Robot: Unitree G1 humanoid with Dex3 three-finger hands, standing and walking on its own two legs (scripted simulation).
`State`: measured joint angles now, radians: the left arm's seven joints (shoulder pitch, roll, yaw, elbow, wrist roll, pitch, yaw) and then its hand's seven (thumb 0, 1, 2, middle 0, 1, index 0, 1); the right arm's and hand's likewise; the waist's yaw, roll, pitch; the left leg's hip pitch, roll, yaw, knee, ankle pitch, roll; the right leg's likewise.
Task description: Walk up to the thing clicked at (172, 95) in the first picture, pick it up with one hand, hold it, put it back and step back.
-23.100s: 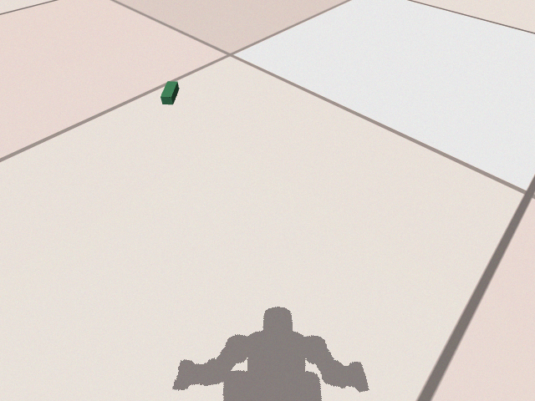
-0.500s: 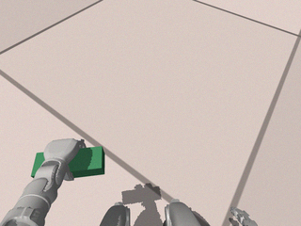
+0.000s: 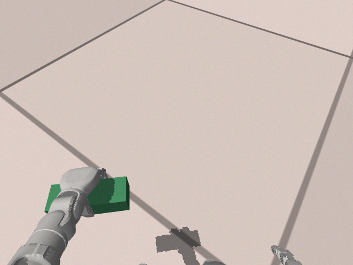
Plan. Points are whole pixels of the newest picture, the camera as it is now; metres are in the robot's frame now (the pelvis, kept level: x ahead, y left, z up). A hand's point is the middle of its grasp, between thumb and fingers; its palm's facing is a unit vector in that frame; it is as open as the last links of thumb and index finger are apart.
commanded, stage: hold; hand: left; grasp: from above
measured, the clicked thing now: (90, 197) +0.31 +0.23 -0.11
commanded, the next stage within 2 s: crouch in 1.84 s
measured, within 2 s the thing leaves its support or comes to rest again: neither
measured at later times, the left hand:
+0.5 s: hand (84, 189) +0.31 +0.22 -0.04, palm faces -0.47 -0.05 -0.88, open 10.0 cm
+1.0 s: hand (81, 194) +0.29 +0.22 -0.02, palm faces -0.46 -0.05 -0.89, open 10.1 cm
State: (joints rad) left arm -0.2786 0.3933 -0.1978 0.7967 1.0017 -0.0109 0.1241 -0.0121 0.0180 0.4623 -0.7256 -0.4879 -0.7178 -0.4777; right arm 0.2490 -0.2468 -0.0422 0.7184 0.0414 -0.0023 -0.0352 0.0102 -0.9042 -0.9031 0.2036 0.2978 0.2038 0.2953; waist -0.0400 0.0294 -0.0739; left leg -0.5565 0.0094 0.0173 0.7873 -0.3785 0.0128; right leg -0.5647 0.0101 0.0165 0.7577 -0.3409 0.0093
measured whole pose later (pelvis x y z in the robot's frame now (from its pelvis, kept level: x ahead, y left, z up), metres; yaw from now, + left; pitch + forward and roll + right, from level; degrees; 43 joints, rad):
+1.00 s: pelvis +0.00 +0.00 +0.03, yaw +0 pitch +1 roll +0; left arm -0.24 0.40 -0.22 0.71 0.99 -0.03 0.01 -0.01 -0.01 0.53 -0.72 -0.51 -0.71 -0.50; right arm 0.21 -0.26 -0.03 0.69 0.05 0.06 -0.05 0.01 -0.90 -0.90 0.20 0.30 0.20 0.29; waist -0.01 0.04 -0.02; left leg -0.30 0.00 0.03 0.54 -0.26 0.01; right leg -0.32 0.00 0.03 0.53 -0.24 0.01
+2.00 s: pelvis +0.01 +0.00 +0.03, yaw +0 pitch +1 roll +0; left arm -0.22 0.41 -0.21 0.65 0.99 -0.05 -0.02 -0.01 -0.01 0.54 -0.69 -0.53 -0.69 -0.52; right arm 0.19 -0.26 -0.03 0.69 0.06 0.07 -0.06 0.01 -0.90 -0.90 0.20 0.30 0.20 0.29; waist 0.00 0.04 0.00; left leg -0.24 0.00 0.02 0.48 -0.25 0.01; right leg -0.26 0.00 0.02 0.47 -0.23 0.00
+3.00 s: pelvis -0.06 +0.00 -0.25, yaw +0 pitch +36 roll -4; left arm -0.67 0.53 0.02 1.20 1.23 -0.19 0.35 -0.01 -0.01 0.54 -0.66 -0.59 -0.66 -0.57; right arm 0.19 -0.23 -0.04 0.74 -0.07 -0.05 0.04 0.01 -0.89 -0.90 0.21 0.30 0.21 0.29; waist -0.14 0.04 -0.20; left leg -1.87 -0.02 -0.04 1.89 -0.65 0.02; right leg -1.85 -0.01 -0.04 1.83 -0.63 0.02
